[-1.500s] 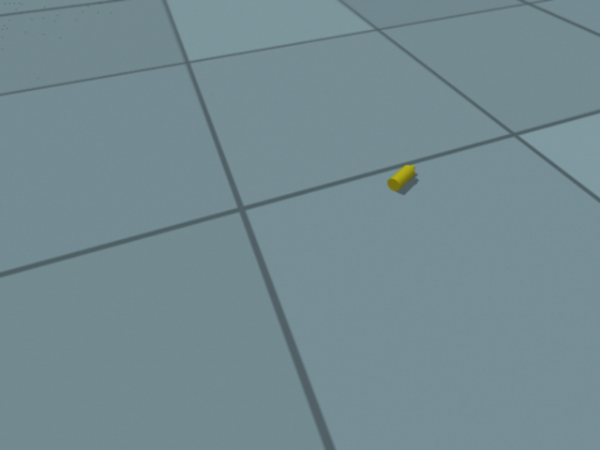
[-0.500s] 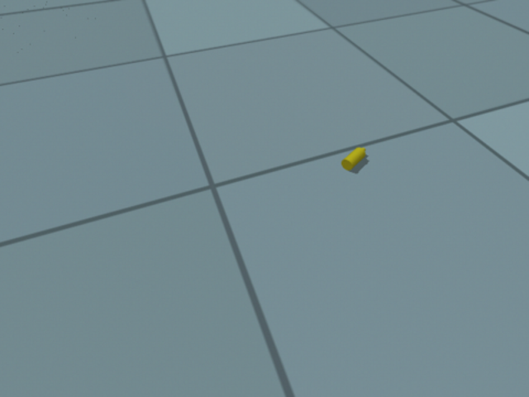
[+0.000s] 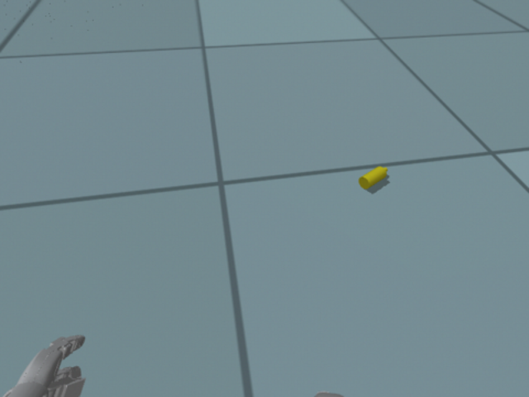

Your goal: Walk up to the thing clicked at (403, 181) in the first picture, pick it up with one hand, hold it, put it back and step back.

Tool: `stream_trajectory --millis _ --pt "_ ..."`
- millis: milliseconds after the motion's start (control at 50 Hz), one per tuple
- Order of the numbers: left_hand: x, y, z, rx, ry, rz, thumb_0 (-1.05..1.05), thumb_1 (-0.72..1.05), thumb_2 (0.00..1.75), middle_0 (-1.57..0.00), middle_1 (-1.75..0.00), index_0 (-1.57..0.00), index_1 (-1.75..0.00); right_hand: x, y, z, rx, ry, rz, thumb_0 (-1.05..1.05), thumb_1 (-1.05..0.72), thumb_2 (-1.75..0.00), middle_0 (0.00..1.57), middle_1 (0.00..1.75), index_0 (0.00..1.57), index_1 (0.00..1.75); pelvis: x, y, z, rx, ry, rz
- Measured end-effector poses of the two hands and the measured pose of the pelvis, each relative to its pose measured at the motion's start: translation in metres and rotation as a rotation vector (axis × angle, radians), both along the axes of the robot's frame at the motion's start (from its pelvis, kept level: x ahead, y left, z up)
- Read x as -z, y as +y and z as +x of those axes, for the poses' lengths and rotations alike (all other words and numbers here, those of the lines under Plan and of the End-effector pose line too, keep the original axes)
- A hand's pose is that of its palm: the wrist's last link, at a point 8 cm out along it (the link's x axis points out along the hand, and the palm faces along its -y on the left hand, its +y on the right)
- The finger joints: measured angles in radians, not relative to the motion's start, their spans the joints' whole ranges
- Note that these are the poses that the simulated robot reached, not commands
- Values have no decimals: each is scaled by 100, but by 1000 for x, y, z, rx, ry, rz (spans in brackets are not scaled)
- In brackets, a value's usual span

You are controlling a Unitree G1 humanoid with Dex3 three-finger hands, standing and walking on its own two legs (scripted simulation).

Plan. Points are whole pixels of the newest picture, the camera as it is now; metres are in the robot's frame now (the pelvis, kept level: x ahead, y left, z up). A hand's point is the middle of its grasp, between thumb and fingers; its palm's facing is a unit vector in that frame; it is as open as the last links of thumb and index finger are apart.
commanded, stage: walk up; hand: left
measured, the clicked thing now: (375, 176) +1.27 -0.57 -0.71
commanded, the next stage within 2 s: none
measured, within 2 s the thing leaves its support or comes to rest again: neither
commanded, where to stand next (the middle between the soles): +1.05 -0.99 m, yaw +38 degrees
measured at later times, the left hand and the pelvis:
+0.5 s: hand out of the picture +0.14 +0.16 -0.16, palm faces +0.22 -0.93 -0.28, open 7.4 cm; pelvis +0.18 -0.12 +0.00, yaw +15 degrees
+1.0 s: hand (290, 300) +0.31 -0.03 -0.13, palm faces +0.43 -0.83 -0.35, open 7.4 cm; pelvis +0.38 -0.31 +0.01, yaw +27 degrees
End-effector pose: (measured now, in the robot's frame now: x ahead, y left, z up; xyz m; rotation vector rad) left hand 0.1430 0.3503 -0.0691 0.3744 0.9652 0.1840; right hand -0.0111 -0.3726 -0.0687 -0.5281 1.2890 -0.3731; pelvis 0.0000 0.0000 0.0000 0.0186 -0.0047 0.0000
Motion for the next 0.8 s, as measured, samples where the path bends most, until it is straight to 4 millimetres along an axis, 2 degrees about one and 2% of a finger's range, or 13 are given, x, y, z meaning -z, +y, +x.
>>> stream_trajectory --millis 40,80,140,220,280,340,420,540,620,680,760,800 --pt "4 -22 -10 -35 -13 -4 0 91 90 -20 -30 -20 -30 7 -21 32 -34 1 -14 1 -90 -90 20 30 21 30 4 -16 8 -43 -10 -14" --pt "5 -42 -28 -87 16 -33 0 91 90 -20 -30 -20 -30 6 -29 72 -77 -28 6 1 -91 -90 20 30 21 30 -3 -28 19 -74 -21 -15" --pt "5 -66 -56 -170 91 -69 0 91 90 -21 -30 -20 -30 -3 -28 134 -165 -107 59 1 -91 -90 20 30 21 30 -16 -42 39 -108 -26 -15" --pt "13 -84 -85 -278 167 -92 0 90 90 -21 -30 -21 -30 -17 -23 208 -293 -158 96 1 -91 -90 20 30 21 30 -22 -63 68 -151 -22 -22" --pt "24 -95 -97 -342 211 -103 1 90 90 -21 -30 -21 -30 -23 -19 256 -373 -171 93 1 -91 -90 20 30 21 30 -19 -75 93 -185 -22 -34" --pt "43 -106 -96 -377 248 -112 1 90 90 -21 -30 -20 -30 -20 -20 297 -437 -206 64 1 -90 -89 20 30 21 30 -5 -83 119 -212 -22 -34" --pt "55 -131 -70 -354 288 -130 1 91 90 -20 -30 -20 -30 -22 -33 327 -428 -247 38 0 -90 -89 21 30 21 30 -1 -99 145 -244 -30 2" --pt "51 -160 0 -331 197 -136 1 91 90 -20 -30 -20 -30 -27 -72 354 -440 -200 29 1 -90 -89 21 30 21 30 -4 -137 191 -287 -37 15" --pt "44 -178 49 -339 137 -109 1 91 90 -20 -30 -20 -30 -21 -113 377 -456 -148 21 1 -90 -89 21 30 21 30 0 -171 225 -322 -31 12" --pt "39 -198 88 -351 101 -73 1 91 90 -20 -30 -20 -30 -12 -154 402 -459 -112 10 1 -90 -89 21 30 22 30 7 -204 255 -348 -18 11" --pt "34 -234 131 -375 30 -1 0 91 90 -20 -30 -20 -30 15 -215 456 -469 -64 -33 1 -90 -89 21 30 22 30 27 -250 295 -384 -16 -14" --pt "32 -258 139 -402 21 5 0 91 90 -20 -30 -20 -30 23 -230 484 -453 -53 -48 1 -90 -89 21 30 21 30 27 -265 309 -403 -22 -16"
